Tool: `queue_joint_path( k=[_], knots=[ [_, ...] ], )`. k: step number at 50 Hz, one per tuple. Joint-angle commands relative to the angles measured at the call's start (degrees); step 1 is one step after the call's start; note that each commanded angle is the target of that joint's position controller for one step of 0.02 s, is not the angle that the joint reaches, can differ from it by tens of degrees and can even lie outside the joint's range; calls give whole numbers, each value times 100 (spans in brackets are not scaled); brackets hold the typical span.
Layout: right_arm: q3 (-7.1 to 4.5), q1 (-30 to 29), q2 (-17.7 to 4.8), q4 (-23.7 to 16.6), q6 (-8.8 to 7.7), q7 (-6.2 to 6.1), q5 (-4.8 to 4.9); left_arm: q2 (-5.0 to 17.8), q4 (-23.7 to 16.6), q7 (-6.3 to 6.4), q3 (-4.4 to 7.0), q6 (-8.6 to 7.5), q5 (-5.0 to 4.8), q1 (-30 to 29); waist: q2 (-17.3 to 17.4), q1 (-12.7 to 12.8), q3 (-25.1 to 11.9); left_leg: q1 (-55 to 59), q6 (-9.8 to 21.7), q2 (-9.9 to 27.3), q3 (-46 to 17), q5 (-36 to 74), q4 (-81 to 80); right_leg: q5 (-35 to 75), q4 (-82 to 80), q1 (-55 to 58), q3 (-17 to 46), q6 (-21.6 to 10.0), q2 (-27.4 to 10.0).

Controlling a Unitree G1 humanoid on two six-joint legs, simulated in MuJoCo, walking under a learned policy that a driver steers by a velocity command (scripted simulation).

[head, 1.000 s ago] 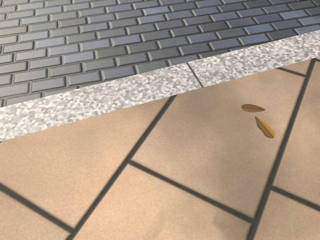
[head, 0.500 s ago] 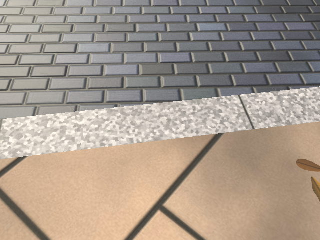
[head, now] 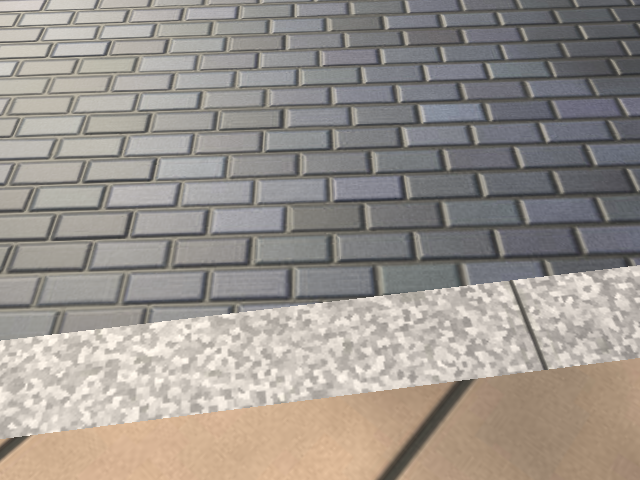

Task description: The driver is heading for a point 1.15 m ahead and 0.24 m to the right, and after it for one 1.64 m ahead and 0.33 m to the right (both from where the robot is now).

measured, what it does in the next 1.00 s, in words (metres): walks ahead, turning right: left foot, then right foot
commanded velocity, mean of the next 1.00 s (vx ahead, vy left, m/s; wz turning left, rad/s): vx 0.50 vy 0.00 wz -0.35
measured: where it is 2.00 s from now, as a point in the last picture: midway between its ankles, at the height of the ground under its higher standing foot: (438, 248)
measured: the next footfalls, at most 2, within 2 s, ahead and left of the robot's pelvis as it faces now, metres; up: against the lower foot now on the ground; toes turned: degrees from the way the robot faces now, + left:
left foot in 0.36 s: +0.39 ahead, +0.15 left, +0.00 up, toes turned -3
right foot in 0.88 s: +0.59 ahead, -0.17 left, +0.00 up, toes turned -24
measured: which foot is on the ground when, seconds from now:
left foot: up 0.00-0.34, down 0.36-0.88, up 0.90-1.00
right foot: down 0.00-0.36, up 0.38-0.86, down 0.88-1.00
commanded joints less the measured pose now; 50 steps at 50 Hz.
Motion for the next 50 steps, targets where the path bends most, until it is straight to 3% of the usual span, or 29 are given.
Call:
queue_joint_path(
  k=[1,4,8,12,15,16,17,18,19,20,21,22,23,25,27,29,33,36,39,41,42,43,44,45,46,47,48,49,50],
  knots=[
    [-130,200,-416,-342,20,-38,-45,661,-235,21,125,-132,4,-57,-691,-144,-299,-762,-110,502,-195,431,-286,469,-1645,638,1645,-1037,-1535],
    [-96,-324,-348,-519,35,-56,-92,851,-112,105,176,-130,-20,118,-538,-56,-105,-1153,-292,553,-112,1240,-1200,1077,-1817,703,1181,-1039,-1451],
    [-9,-1109,-140,-679,-55,30,-65,955,20,172,185,-62,-88,435,-486,242,19,-851,-302,310,162,2454,-2780,1149,-1837,839,640,-784,-1185],
    [-9,-1782,-199,-927,-138,146,-19,1015,243,197,210,81,-164,947,-480,441,198,-897,-269,100,91,2394,-3522,1082,-1478,1442,985,-783,-1454],
    [-84,-1590,-434,-918,-213,203,-22,1122,261,255,275,176,-178,888,-627,177,74,-464,-118,-1,-9,1865,-3824,1365,-992,1782,1308,-638,-1680],
    [-139,-1237,-541,-830,-235,192,-27,1153,239,264,288,199,-177,773,-678,-63,-105,92,-30,-106,92,1705,-3937,1861,-618,1737,1299,-561,-1619],
    [-266,-487,-770,-609,-248,148,-47,1031,212,260,242,210,-146,721,-588,-439,-595,1229,129,-176,195,1706,-4026,2326,229,1494,1116,-407,-1310],
    [-384,484,-1123,-452,-244,87,-154,688,66,248,112,197,-39,692,-215,-840,-1483,2910,456,592,-493,1751,-3699,1445,1776,567,869,-191,-932],
    [-505,897,-1627,-325,-170,74,-183,2,-36,215,-81,88,-61,1520,1325,-537,-2370,5064,1317,2063,-2890,910,-4002,-1541,3871,-1682,423,223,-23],
    [-380,992,-1086,-330,-144,77,-150,482,39,203,19,19,-209,1322,1229,-735,-2479,4915,1353,2110,-3800,-140,-4688,-2461,4685,-2313,1069,222,-149],
    [-275,573,-777,-373,-154,53,-129,927,-121,206,156,6,-330,763,790,-738,-1518,4184,1071,1903,-2943,-357,-4842,-2042,4919,-2682,1074,164,-436],
    [-216,154,-616,-407,-158,41,-136,903,-201,233,167,24,-305,447,484,-593,-1007,3420,924,1697,-2248,40,-4981,-1563,4822,-2600,916,165,-697],
    [-166,-154,-444,-390,-171,52,-146,832,-229,244,188,62,-226,352,409,-432,-620,2758,884,1517,-1732,477,-5189,-1223,4562,-2431,911,190,-851],
    [-147,-484,-303,-344,-237,62,-184,614,-201,232,212,213,-221,548,526,-134,-347,2005,795,1259,-953,1002,-5557,-860,4237,-1868,938,232,-1049],
    [-191,-554,-392,-263,-290,50,-173,410,-293,225,192,337,-214,480,376,-32,-170,1748,863,1282,-457,1487,-5779,-647,4028,-1912,901,300,-1105],
    [-245,-503,-518,-170,-303,14,-193,363,-433,217,191,397,-170,271,223,-22,-58,1777,916,1299,-62,1788,-5891,-238,3604,-2148,931,374,-1132],
    [-308,-417,-708,-62,-241,-59,-177,266,-640,74,145,344,-142,-313,105,-188,73,1941,778,1118,779,2057,-5949,914,2263,-2032,641,372,-1044],
    [-362,-161,-845,52,-160,-88,-105,230,-874,-26,106,333,-129,-892,15,-409,234,2309,714,1221,1089,2102,-5893,1053,1595,-2005,349,279,-954],
    [-423,-6,-970,159,-37,-83,-2,334,-1089,-99,133,355,-134,-1178,59,-423,324,2925,593,1403,1249,2560,-5560,555,1254,-2083,175,79,-847],
    [-472,-89,-1127,147,47,-95,57,494,-1147,-121,220,377,-129,-983,206,-201,95,3157,474,1427,1410,4241,-4878,-41,1200,-1576,-125,-139,-541],
    [-488,-162,-1189,126,99,-101,87,645,-1072,-113,315,393,-143,-538,266,80,-199,3143,395,1365,1511,5144,-4159,-270,1168,-956,-305,-279,-293],
    [-463,-264,-1150,96,145,-103,114,900,-849,-75,481,403,-170,327,165,577,-635,2800,221,1146,1695,5412,-2995,-11,813,236,-420,-477,14],
    [-373,-167,-942,21,123,-121,-15,1397,-575,37,709,457,-188,1334,-312,963,-1165,1497,-79,910,1730,4009,-1273,81,684,2002,388,-769,-283],
    [-107,285,-65,-326,-19,-71,-257,2079,-609,84,794,425,-241,1135,-1912,217,-1479,-1117,-470,-268,1276,-1154,741,-913,75,3652,3662,-1797,-1720],
    [-117,-194,-426,-385,-258,-2,-43,1670,-850,36,641,307,-165,1253,-1189,574,-2234,-1756,-370,-441,-169,-1588,1401,-1718,-833,3977,5171,-2060,-2174],
    [-192,-681,-721,-498,-379,51,197,1255,-773,14,519,209,-110,1085,-836,648,-1485,-2251,-210,-152,-204,-1006,1365,-1269,-976,3565,4373,-1746,-2115],
    [-165,-690,-669,-445,-440,31,147,1043,-782,20,453,158,-129,785,-522,427,-1048,-2070,-95,133,-174,-482,914,-743,-903,2789,3603,-1524,-1891],
    [-196,-651,-697,-339,-438,-11,-9,801,-853,35,376,147,-113,332,-349,186,-739,-1653,-110,357,-170,-121,418,-86,-897,1979,2984,-1345,-1685],
    [-235,-522,-742,-263,-372,-11,-67,612,-947,62,299,136,-33,51,-443,-14,-636,-1198,-120,510,-215,130,134,489,-1014,1426,2582,-1269,-1532]
  ],
)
